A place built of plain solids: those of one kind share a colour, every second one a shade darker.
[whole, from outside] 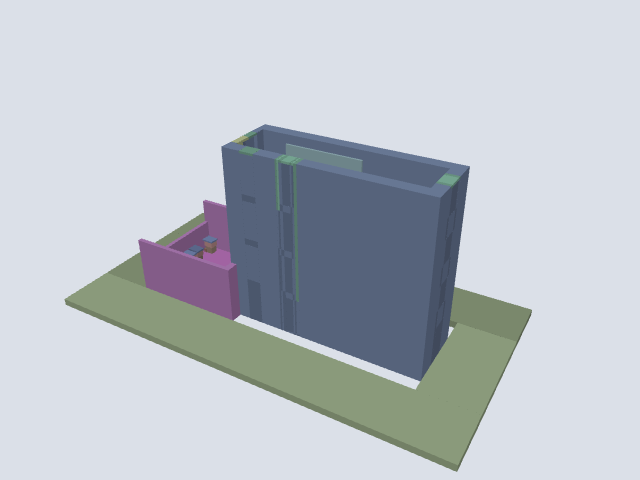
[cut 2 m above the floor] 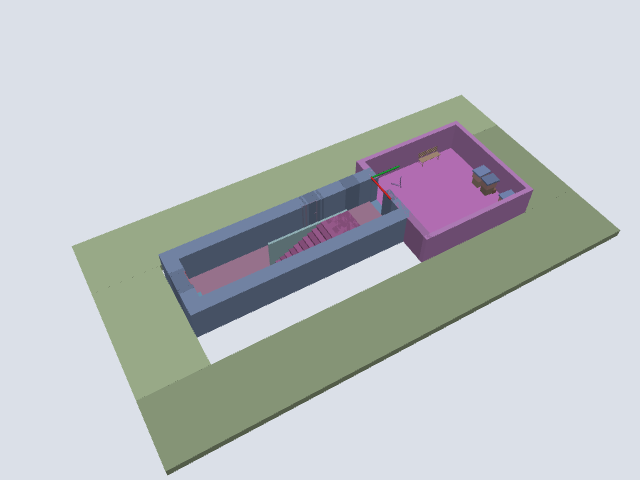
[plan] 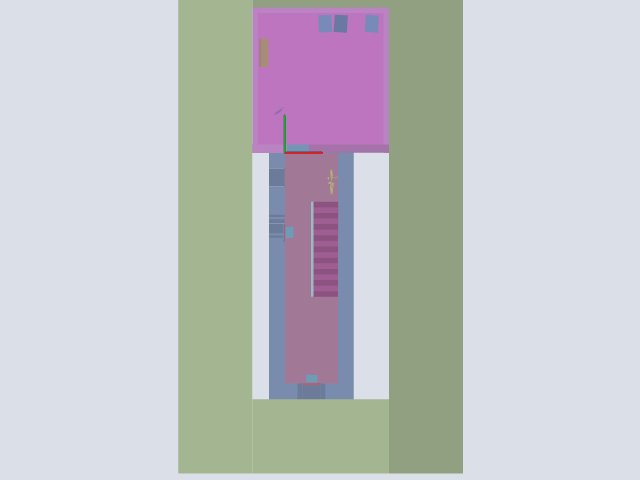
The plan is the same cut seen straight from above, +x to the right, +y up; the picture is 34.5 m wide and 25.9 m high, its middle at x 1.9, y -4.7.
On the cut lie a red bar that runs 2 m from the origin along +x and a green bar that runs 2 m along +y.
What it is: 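A narrow city house of about 1900; beside a corridor from the street door to the back door a straight stair climbs each storey in one flight of 18 steps; behind the house lies a small yard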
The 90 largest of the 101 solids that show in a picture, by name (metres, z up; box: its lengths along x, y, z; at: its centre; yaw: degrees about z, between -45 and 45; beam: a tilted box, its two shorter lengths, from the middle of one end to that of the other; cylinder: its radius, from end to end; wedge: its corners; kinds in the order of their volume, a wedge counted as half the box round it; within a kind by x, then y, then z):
{
 "wall_hall_1": {"box": [0.81, 0.21, 2.65], "at": [-0.45, -4.68, 1.32]},
 "wall_hall_2": {"box": [0.81, 0.12, 2.65], "at": [-0.45, -4.52, 1.32]},
 "wall_hall_3": {"box": [0.81, 0.12, 2.65], "at": [-0.45, -4.52, 10.61]},
 "wall_hall_4": {"box": [0.81, 0.12, 2.65], "at": [-0.45, -4.4, 1.32]},
 "wall_hall_5": {"box": [0.81, 0.12, 2.65], "at": [-0.45, -4.4, 4.42]},
 "wall_hall_6": {"box": [0.81, 0.12, 2.65], "at": [-0.45, -4.4, 10.61]},
 "wall_hall_7": {"box": [0.81, 0.55, 2.65], "at": [-0.45, -4.07, 1.32]},
 "wall_hall_8": {"box": [0.81, 0.55, 2.65], "at": [-0.45, -4.07, 4.42]},
 "wall_hall_9": {"box": [0.81, 0.55, 2.65], "at": [-0.45, -4.07, 7.52]},
 "wall_hall_10": {"box": [0.81, 0.55, 2.65], "at": [-0.45, -4.07, 10.61]},
 "wall_hall_11": {"box": [0.81, 0.21, 2.65], "at": [-0.45, -3.69, 4.42]},
 "wall_hall_12": {"box": [0.81, 0.21, 2.65], "at": [-0.45, -3.69, 7.52]},
 "wall_hall_13": {"box": [0.81, 0.21, 2.65], "at": [-0.45, -3.69, 10.61]},
 "wall_hall_14": {"box": [0.81, 0.12, 2.65], "at": [-0.45, -3.52, 4.42]},
 "wall_hall_15": {"box": [0.81, 0.12, 2.65], "at": [-0.45, -3.52, 7.52]},
 "wall_hall_16": {"box": [0.81, 0.12, 2.65], "at": [-0.45, -3.4, 7.52]},
 "wall_hall_17": {"box": [0.81, 1.0, 2.65], "at": [-0.45, -1.32, 4.42]},
 "wall_hall_18": {"box": [0.81, 1.0, 2.65], "at": [-0.45, -1.32, 7.52]},
 "wall_hall_19": {"box": [0.81, 1.0, 2.65], "at": [-0.45, -1.32, 10.61]},
 "wall_hall_20": {"box": [0.85, 8.51, 12.21], "at": [-0.42, -9.04, 5.98]},
 "wall_hall_21": {"box": [0.85, 0.12, 6.64], "at": [-0.42, -4.52, 5.97]},
 "wall_hall_22": {"box": [0.85, 0.12, 3.54], "at": [-0.42, -4.4, 7.52]},
 "wall_hall_23": {"box": [0.85, 0.55, 0.45], "at": [-0.42, -4.07, 2.87]},
 "wall_hall_24": {"box": [0.85, 0.55, 0.45], "at": [-0.42, -4.07, 5.97]},
 "wall_hall_25": {"box": [0.85, 0.55, 0.45], "at": [-0.42, -4.07, 9.06]},
 "wall_hall_26": {"box": [0.85, 0.21, 3.22], "at": [-0.42, -3.69, 1.49]},
 "wall_hall_27": {"box": [0.85, 0.12, 3.22], "at": [-0.42, -3.52, 1.49]},
 "wall_hall_28": {"box": [0.85, 0.12, 6.31], "at": [-0.42, -3.4, 3.04]},
 "wall_hall_29": {"box": [0.85, 1.52, 12.21], "at": [-0.42, -2.58, 5.98]},
 "wall_hall_30": {"box": [0.85, 1.0, 3.22], "at": [-0.42, -1.32, 1.49]},
 "wall_hall_31": {"box": [0.85, 1.0, 0.45], "at": [-0.42, -1.32, 5.97]},
 "wall_hall_32": {"box": [0.85, 1.0, 0.45], "at": [-0.42, -1.32, 9.06]},
 "wall_hall_33": {"box": [0.85, 1.27, 12.21], "at": [-0.42, -0.18, 5.98]},
 "wall_hall_34": {"box": [0.97, 0.45, 12.21], "at": [-0.37, 0.23, 5.98]},
 "wall_hall_35": {"box": [1.54, 0.85, 12.21], "at": [-0.08, -12.87, 5.98]},
 "wall_hall_36": {"box": [0.25, 0.6, 1.75], "at": [0.81, -13.0, 11.06]},
 "wall_hall_37": {"box": [0.25, 0.85, 4.12], "at": [0.81, -12.87, 1.94]},
 "wall_hall_38": {"box": [1.0, 0.6, 1.75], "at": [1.44, -13.0, 4.87]},
 "wall_hall_39": {"box": [1.0, 0.6, 1.75], "at": [1.44, -13.0, 7.97]},
 "wall_hall_40": {"box": [1.0, 0.6, 1.75], "at": [1.44, -13.0, 11.06]},
 "wall_hall_41": {"box": [1.0, 0.81, 2.65], "at": [1.44, -12.89, 1.32]},
 "wall_hall_42": {"box": [1.0, 0.85, 1.35], "at": [1.44, -12.87, 3.32]},
 "wall_hall_43": {"box": [1.0, 0.85, 1.35], "at": [1.44, -12.87, 6.42]},
 "wall_hall_44": {"box": [1.0, 0.85, 1.35], "at": [1.44, -12.87, 9.51]},
 "wall_hall_45": {"box": [0.89, 0.45, 4.12], "at": [1.74, 0.23, 1.94]},
 "wall_hall_46": {"box": [0.89, 0.2, 1.75], "at": [1.74, 0.35, 11.06]},
 "wall_hall_47": {"box": [0.25, 0.85, 4.12], "at": [2.06, -12.87, 1.94]},
 "wall_hall_48": {"box": [1.54, 0.85, 12.21], "at": [2.95, -12.87, 5.98]},
 "wall_hall_49": {"box": [1.54, 0.45, 12.21], "at": [2.95, 0.23, 5.98]},
 "wall_hall_50": {"box": [0.85, 13.75, 12.21], "at": [3.29, -6.42, 5.98]},
 "ground_garden_1": {"box": [4.0, 29.15, 0.5], "at": [-3.75, -2.72, -0.27]},
 "ground_garden_2": {"box": [7.37, 4.0, 0.5], "at": [1.94, -15.3, -0.27]},
 "ground_garden_3": {"box": [7.37, 4.0, 0.5], "at": [1.94, 9.85, -0.27]},
 "ground_garden_4": {"box": [4.0, 29.15, 0.5], "at": [7.62, -2.72, -0.27]},
 "flightA_1": {"box": [1.34, 5.13, 0.69], "at": [2.21, -5.19, -0.18]},
 "flightA_2": {"box": [1.34, 4.83, 0.86], "at": [2.21, -5.04, -0.09]},
 "flightA_3": {"box": [1.34, 4.53, 1.03], "at": [2.21, -4.89, 0.0]},
 "flightA_4": {"box": [1.34, 4.22, 1.21], "at": [2.21, -4.74, 0.08]},
 "flightA_5": {"box": [1.34, 3.92, 1.38], "at": [2.21, -4.59, 0.17]},
 "flightA_6": {"box": [1.34, 3.62, 1.55], "at": [2.21, -4.44, 0.26]},
 "flightA_7": {"box": [1.34, 3.32, 1.72], "at": [2.21, -4.29, 0.34]},
 "flightA_8": {"box": [1.34, 3.02, 1.89], "at": [2.21, -4.14, 0.43]},
 "flightA_9": {"box": [1.34, 2.72, 2.07], "at": [2.21, -3.99, 0.51]},
 "flightA_10": {"box": [1.34, 2.42, 2.24], "at": [2.21, -3.84, 0.6]},
 "flightA_11": {"box": [1.34, 2.12, 2.41], "at": [2.21, -3.69, 0.69]},
 "flightA_12": {"box": [1.34, 1.82, 2.59], "at": [2.21, -3.54, 0.77]},
 "flightA_13": {"box": [1.34, 1.52, 2.76], "at": [2.21, -3.39, 0.86]},
 "flightA_14": {"box": [1.34, 1.21, 2.93], "at": [2.21, -3.24, 0.95]},
 "flightA_15": {"box": [1.34, 0.91, 3.1], "at": [2.21, -3.09, 1.03]},
 "flightA_16": {"box": [1.34, 0.61, 3.27], "at": [2.21, -2.94, 1.12]},
 "flightA_17": {"box": [1.34, 0.31, 3.45], "at": [2.21, -2.79, 1.2]},
 "wall_yard_1": {"box": [0.3, 7.85, 4.1], "at": [-1.6, 3.92, 1.93]},
 "wall_yard_2": {"box": [1.87, 0.45, 4.1], "at": [-0.82, 0.23, 1.93]},
 "wall_yard_3": {"box": [7.37, 0.3, 2.35], "at": [1.94, 7.7, 1.05]},
 "wall_yard_4": {"box": [4.33, 0.45, 4.1], "at": [3.46, 0.23, 1.93]},
 "wall_yard_5": {"box": [0.3, 7.85, 4.1], "at": [5.47, 3.92, 1.93]},
 "floor_yard_1": {"box": [6.79, 7.12, 0.5], "at": [1.94, 4.0, -0.27]},
 "floor_hall_1": {"box": [2.89, 12.47, 0.52], "at": [1.44, -6.22, -0.26]},
 "wall_spine_1": {"box": [0.14, 5.12, 12.19], "at": [1.48, -5.2, 5.99]},
 "wall_over_hall_1": {"box": [0.57, 0.45, 9.59], "at": [0.4, 0.23, 7.29]},
 "wall_head_hall_1": {"box": [0.85, 0.21, 9.44], "at": [-0.42, -4.68, 7.37]},
 "wall_head_hall_2": {"box": [0.85, 0.12, 3.25], "at": [-0.42, -3.52, 10.46]},
 "wall_head_hall_3": {"box": [0.85, 0.12, 3.25], "at": [-0.42, -3.4, 10.46]},
 "yard_bin_high_1": {"box": [0.62, 0.76, 0.46], "at": [2.18, 6.94, 0.77], "yaw": 2.0},
 "yard_bin_high_2": {"box": [0.62, 0.76, 0.46], "at": [3.02, 6.94, 0.77], "yaw": -3.7},
 "yard_bin_high_3": {"box": [0.62, 0.76, 0.46], "at": [4.7, 6.94, 0.77], "yaw": -4.1},
 "yard_bin_low_1": {"box": [0.55, 0.63, 0.56], "at": [2.18, 6.95, 0.26], "yaw": 2.0},
 "yard_bin_low_2": {"box": [0.55, 0.63, 0.56], "at": [3.02, 6.95, 0.26], "yaw": -3.7},
 "yard_bin_low_3": {"box": [0.55, 0.63, 0.56], "at": [4.7, 6.95, 0.26], "yaw": -4.1},
 "floor_sill_hall_1": {"box": [1.2, 0.47, 0.52], "at": [0.7, 0.23, -0.26]}
}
